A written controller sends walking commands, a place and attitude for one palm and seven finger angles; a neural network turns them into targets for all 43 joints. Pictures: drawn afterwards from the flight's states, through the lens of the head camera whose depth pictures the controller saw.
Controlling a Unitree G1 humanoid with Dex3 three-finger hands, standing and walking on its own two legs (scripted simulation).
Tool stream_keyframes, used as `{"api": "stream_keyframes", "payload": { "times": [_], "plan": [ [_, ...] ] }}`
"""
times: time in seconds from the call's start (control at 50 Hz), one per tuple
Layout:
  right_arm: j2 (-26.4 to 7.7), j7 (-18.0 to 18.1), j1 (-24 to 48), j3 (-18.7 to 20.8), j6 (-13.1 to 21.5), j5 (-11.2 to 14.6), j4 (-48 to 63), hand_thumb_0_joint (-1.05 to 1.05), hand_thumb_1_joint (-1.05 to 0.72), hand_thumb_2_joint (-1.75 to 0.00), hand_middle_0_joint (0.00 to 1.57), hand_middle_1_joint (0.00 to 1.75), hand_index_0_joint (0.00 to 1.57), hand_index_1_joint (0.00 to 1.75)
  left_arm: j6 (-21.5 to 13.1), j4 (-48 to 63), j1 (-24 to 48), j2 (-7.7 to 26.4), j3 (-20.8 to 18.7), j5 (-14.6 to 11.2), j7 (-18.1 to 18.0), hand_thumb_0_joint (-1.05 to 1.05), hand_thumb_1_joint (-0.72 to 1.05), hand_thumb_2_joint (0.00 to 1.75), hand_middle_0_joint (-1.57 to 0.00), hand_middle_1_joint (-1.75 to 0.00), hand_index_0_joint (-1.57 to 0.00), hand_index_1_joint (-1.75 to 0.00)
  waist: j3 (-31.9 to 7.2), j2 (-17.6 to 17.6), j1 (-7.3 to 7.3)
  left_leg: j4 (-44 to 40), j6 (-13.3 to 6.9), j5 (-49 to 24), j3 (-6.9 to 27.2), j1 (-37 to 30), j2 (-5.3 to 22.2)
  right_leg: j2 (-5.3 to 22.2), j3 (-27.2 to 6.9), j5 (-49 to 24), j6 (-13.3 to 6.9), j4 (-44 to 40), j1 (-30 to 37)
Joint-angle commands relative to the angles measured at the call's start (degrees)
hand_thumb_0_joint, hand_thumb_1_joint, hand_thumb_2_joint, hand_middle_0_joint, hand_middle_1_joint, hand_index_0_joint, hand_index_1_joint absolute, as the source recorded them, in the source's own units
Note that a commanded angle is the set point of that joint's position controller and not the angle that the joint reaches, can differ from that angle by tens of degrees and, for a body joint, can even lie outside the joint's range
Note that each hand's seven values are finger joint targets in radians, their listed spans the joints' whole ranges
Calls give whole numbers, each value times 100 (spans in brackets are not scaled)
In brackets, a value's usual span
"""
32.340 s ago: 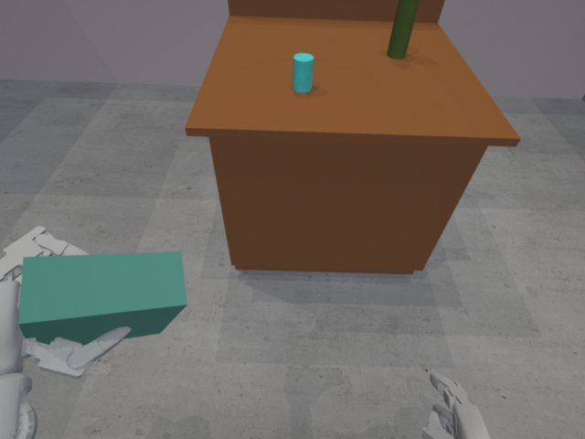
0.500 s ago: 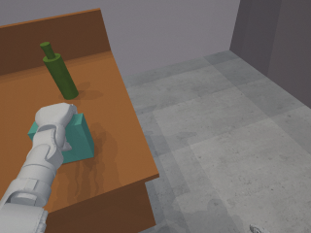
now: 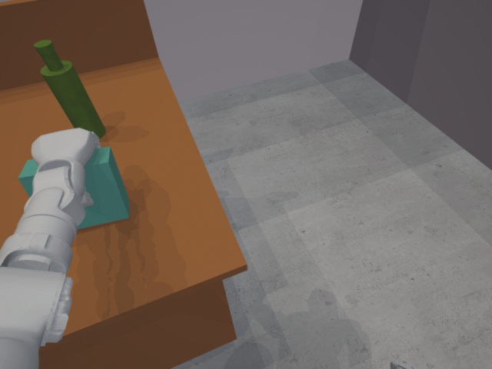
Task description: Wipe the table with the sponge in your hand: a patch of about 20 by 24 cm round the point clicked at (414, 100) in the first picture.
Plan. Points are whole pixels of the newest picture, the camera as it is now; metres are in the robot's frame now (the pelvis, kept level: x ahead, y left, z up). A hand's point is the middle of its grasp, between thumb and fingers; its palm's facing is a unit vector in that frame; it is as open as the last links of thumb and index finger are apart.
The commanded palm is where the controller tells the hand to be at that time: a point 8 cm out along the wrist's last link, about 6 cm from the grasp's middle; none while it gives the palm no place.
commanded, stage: wipe forward along the middle lane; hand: left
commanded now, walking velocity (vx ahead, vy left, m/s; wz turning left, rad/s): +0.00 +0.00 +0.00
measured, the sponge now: (85, 200) +0.40 +0.31 +0.04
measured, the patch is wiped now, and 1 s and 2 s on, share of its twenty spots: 1.00 1.00 1.00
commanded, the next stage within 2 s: slide back across to the first lane in 0.12 s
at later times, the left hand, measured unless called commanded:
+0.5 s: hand (71, 161) +0.45 +0.33 +0.09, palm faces -0.08 -0.03 -1.00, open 9.7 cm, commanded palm +0.43 +0.34 +0.14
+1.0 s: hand (34, 167) +0.44 +0.39 +0.09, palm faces -0.11 -0.05 -0.99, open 9.7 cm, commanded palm +0.41 +0.39 +0.14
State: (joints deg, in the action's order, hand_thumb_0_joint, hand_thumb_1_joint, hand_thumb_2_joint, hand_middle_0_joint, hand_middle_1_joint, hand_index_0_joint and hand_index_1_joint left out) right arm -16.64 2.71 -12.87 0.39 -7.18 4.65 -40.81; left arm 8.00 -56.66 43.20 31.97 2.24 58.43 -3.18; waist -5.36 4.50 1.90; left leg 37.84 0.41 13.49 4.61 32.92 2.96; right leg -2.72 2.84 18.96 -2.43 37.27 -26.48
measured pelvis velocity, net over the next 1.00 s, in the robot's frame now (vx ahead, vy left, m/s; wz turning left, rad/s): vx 0.05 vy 0.05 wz -0.02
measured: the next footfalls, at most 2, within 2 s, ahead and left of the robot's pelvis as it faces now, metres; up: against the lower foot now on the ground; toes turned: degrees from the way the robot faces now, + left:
none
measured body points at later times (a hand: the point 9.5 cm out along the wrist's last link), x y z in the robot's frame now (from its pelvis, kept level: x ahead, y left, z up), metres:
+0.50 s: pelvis +0.02 +0.03 +0.00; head +0.05 +0.02 +0.45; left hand +0.45 +0.33 +0.15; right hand +0.07 -0.24 -0.13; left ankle +0.06 +0.16 -0.72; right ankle +0.00 -0.10 -0.72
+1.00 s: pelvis +0.05 +0.05 +0.01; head +0.08 +0.04 +0.46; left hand +0.44 +0.39 +0.15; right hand +0.15 -0.23 -0.11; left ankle +0.06 +0.16 -0.72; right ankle +0.00 -0.10 -0.72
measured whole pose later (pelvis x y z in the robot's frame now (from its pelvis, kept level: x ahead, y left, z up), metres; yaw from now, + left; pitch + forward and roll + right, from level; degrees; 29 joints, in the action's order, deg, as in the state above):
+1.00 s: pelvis +0.05 +0.05 +0.01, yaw -1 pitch +8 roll -2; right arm -16.9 1.2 -12.7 1.1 -9.7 4.1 -38.4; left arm 4.6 -45.7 32.5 36.8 -5.9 57.7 -0.5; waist -4.7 3.4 0.8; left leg 34.9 -0.7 15.9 1.7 27.3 1.0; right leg -0.3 0.1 18.5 1.0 29.2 -19.0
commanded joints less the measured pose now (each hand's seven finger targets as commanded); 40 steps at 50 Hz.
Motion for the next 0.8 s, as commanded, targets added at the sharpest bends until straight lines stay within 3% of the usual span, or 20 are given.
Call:
{"api": "stream_keyframes", "payload": {
  "times": [0.0, 0.04, 0.08, 0.16, 0.18, 0.2, 0.24, 0.26, 0.34, 0.42, 0.44, 0.46, 0.54, 0.56, 0.7, 0.72, 0.78],
  "plan": [
    [-814, 65, -120, 291, 111, -54, 554, 0, -90, -90, 20, 30, 20, 30, 99, 464, 1882, 1488, -153, 302, -262, 0, 10, 130, -120, -160, -120, -160, -1291, -462, 189, -196, -362, -101, -474, -784, -375, 4, -294, -945, 42, -829, 110],
    [-794, 53, -156, 316, 98, -64, 563, 0, -90, -90, 20, 30, 20, 30, 35, 509, 1814, 1451, -249, 173, -256, 0, 10, 130, -120, -160, -120, -160, -1459, -519, 162, -197, -359, -251, -470, -792, -373, 0, -291, -1206, 39, -824, 261],
    [-850, 60, -226, 316, 80, -68, 529, 0, -90, -90, 20, 30, 20, 30, 5, 408, 1801, 1685, -401, 161, -309, 0, 10, 130, -120, -160, -120, -160, -1407, -696, 190, -163, -371, -197, -506, -660, -373, -1, -300, -1249, 76, -816, 277],
    [-887, 36, -344, 313, 87, -58, 429, 0, -90, -90, 20, 30, 20, 30, -5, 231, 2094, 1791, -338, 304, -354, 0, 10, 130, -120, -160, -120, -160, -1129, -547, 288, -216, -368, -76, -455, -605, -350, -36, -232, -930, 52, -811, -31],
    [-901, 26, -368, 324, 84, -66, 405, 0, -90, -90, 20, 30, 20, 30, 16, 174, 2099, 1889, -404, 368, -377, 0, 10, 130, -120, -160, -120, -160, -1161, -465, 272, -180, -370, -114, -471, -610, -338, -40, -243, -936, 38, -794, -84],
    [-868, 9, -399, 336, 82, -71, 442, 0, -90, -90, 20, 30, 20, 30, 16, 239, 2062, 1690, -266, 364, -381, 0, 10, 130, -120, -160, -120, -160, -1329, -448, 260, -188, -366, -147, -484, -655, -355, -49, -233, -963, 38, -789, -19],
    [-866, -4, -391, 374, 42, -84, 451, 0, -90, -90, 20, 30, 20, 30, -9, 370, 1885, 1874, -527, 328, -368, 0, 10, 130, -120, -160, -120, -160, -1646, -307, 123, -180, -349, -500, -475, -845, -346, -45, -229, -1334, -14, -723, 240],
    [-852, -17, -404, 366, 28, -79, 479, 0, -90, -90, 20, 30, 20, 30, 4, 400, 1752, 1799, -452, 300, -363, 0, 10, 130, -120, -160, -120, -160, -1686, -283, 105, -180, -359, -529, -504, -886, -362, -48, -217, -1400, 2, -723, 303],
    [-860, -21, -281, 380, -6, -61, 528, 0, -90, -90, 20, 30, 20, 30, -25, 749, 1687, 2124, -782, 218, -384, 0, 10, 130, -120, -160, -120, -160, -1813, -293, -11, -306, -373, -688, -491, -1035, -359, -37, -187, -1525, -11, -772, 590],
    [-859, -31, -150, 349, -1, -29, 554, 0, -90, -90, 20, 30, 20, 30, 80, 770, 1576, 2134, -755, 282, -454, 0, 10, 130, -120, -160, -120, -160, -1353, -297, -10, -484, -386, -445, -466, -1121, -351, -64, -96, -985, -14, -909, 363],
    [-863, -32, -118, 359, 5, -33, 551, 0, -90, -90, 20, 30, 20, 30, 79, 870, 1603, 2159, -811, 262, -448, 0, 10, 130, -120, -160, -120, -160, -1439, -182, -50, -529, -375, -551, -450, -1243, -355, -69, -82, -1023, -39, -908, 421],
    [-876, -30, -141, 354, -1, -37, 546, 0, -90, -90, 20, 30, 20, 30, 112, 749, 1451, 2291, -903, 278, -451, 0, 10, 130, -120, -160, -120, -160, -1424, -291, -90, -545, -382, -540, -441, -1237, -357, -71, -77, -990, -35, -914, 472],
    [-861, -52, -54, 335, 12, -29, 588, 0, -90, -90, 20, 30, 20, 30, 171, 864, 1525, 2076, -690, 297, -326, 0, 10, 130, -120, -160, -120, -160, -1358, -86, -55, -628, -361, -696, -411, -1464, -350, -73, -22, -1034, -71, -955, 425],
    [-882, -47, -60, 336, 8, -37, 578, 0, -90, -90, 20, 30, 20, 30, 175, 822, 1444, 2205, -769, 344, -307, 0, 10, 130, -120, -160, -120, -160, -1341, -100, -89, -619, -363, -686, -382, -1501, -344, -79, -14, -955, -77, -955, 379],
    [-877, -45, -19, 330, -18, -66, 708, 0, -90, -90, 20, 30, 20, 30, 35, 1159, 1266, 2189, -759, 363, -107, 0, 10, 130, -120, -160, -120, -160, -1486, -9, -120, -595, -362, -1115, -372, -1765, -350, -82, 10, -1327, -118, -972, 515],
    [-891, -39, -18, 342, -29, -68, 703, 0, -90, -90, 20, 30, 20, 30, 34, 1108, 1130, 2295, -881, 356, -92, 0, 10, 130, -120, -160, -120, -160, -1452, -117, -145, -582, -371, -1187, -387, -1755, -351, -77, 4, -1437, -118, -988, 581],
    [-914, -29, 4, 342, -54, -77, 722, 0, -90, -90, 20, 30, 20, 30, -53, 1259, 1069, 2472, -1001, 338, -14, 0, 10, 130, -120, -160, -120, -160, -1531, -4, -160, -560, -370, -1406, -400, -1844, -364, -69, -5, -1650, -124, -982, 678]
  ]
}}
